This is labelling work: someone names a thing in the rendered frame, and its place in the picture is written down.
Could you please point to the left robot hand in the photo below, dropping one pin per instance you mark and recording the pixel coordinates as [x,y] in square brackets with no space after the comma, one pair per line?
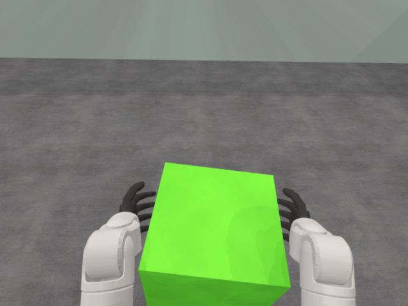
[131,199]

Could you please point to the left robot forearm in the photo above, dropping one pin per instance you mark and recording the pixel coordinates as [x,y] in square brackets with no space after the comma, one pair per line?
[108,267]

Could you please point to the carton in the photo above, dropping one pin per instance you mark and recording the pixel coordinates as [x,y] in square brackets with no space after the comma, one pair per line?
[214,239]

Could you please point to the right robot hand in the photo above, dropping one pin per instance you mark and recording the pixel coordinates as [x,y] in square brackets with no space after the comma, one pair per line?
[297,208]

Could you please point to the right robot forearm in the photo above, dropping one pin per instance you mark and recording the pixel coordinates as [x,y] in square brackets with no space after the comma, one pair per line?
[326,265]

